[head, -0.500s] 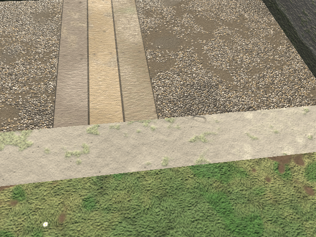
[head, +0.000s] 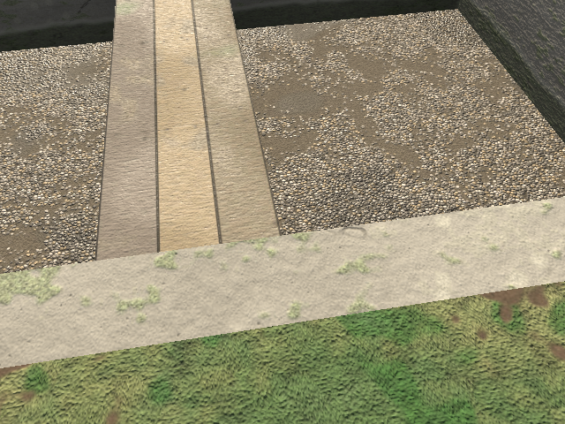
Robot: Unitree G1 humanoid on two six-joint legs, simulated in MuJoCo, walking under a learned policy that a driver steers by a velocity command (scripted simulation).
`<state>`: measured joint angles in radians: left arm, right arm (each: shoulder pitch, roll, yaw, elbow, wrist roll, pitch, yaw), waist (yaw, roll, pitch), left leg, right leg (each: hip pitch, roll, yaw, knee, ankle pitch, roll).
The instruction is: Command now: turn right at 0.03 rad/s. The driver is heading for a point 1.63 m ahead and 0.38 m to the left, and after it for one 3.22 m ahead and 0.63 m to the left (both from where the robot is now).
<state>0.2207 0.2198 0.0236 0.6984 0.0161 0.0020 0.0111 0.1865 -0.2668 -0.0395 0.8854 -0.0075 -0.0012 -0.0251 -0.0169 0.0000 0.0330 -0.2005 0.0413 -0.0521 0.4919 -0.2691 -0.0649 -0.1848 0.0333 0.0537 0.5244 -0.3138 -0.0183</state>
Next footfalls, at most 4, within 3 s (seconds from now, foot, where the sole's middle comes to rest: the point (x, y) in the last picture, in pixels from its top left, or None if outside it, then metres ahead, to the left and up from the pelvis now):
1.12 right None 0.43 -0.08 -0.77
1.62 left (232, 351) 0.70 0.16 -0.77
2.14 right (311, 274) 0.94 -0.06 -0.77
2.92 left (185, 210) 1.19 0.32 -0.77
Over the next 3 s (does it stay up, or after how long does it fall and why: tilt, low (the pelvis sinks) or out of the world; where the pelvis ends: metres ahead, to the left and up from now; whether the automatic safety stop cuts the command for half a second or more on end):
stays up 1.09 0.19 -0.04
